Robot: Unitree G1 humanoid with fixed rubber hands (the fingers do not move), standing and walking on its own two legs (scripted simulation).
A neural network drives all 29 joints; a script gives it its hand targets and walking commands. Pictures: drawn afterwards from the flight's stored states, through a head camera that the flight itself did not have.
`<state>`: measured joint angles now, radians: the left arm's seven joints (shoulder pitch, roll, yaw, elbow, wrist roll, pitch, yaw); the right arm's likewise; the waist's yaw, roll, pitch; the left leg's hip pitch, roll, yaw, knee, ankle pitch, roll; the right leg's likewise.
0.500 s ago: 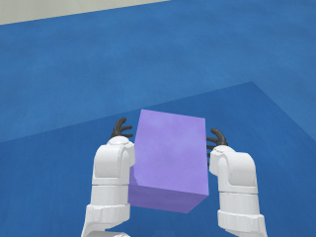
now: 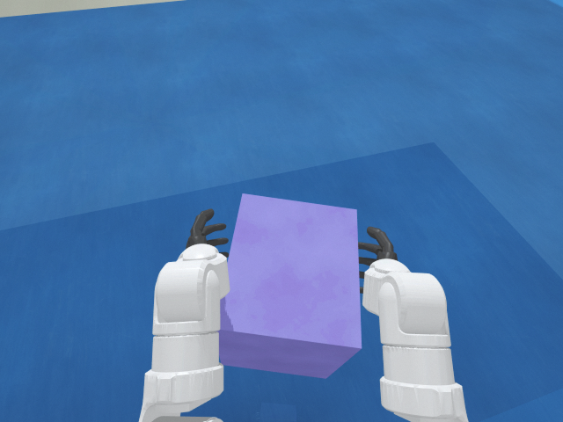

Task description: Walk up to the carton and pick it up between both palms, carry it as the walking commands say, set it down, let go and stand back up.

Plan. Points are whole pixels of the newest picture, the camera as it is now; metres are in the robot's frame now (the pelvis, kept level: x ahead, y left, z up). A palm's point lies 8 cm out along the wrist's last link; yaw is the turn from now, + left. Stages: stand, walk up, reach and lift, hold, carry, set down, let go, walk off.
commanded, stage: carry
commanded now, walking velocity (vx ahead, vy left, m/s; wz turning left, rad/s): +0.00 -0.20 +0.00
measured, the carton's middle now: (286, 290) +0.33 +0.01 +0.00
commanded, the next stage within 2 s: none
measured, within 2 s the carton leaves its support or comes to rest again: neither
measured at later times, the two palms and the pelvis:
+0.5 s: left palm (313, 307) +0.27 -0.02 +0.07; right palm (507, 318) +0.26 -0.27 +0.06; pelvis -0.06 -0.15 -0.01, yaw +0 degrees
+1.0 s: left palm (444, 354) +0.21 -0.16 +0.09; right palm out of the picture +0.21 -0.40 +0.08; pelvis -0.11 -0.30 +0.00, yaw +2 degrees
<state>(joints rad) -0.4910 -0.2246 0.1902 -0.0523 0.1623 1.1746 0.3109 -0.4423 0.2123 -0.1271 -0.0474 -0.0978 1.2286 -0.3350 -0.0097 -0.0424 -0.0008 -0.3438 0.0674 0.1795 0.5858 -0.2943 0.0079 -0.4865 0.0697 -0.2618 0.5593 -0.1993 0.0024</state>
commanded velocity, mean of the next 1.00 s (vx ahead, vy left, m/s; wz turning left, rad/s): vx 0.00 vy -0.20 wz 0.00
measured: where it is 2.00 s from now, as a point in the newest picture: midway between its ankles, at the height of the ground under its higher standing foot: outside the picture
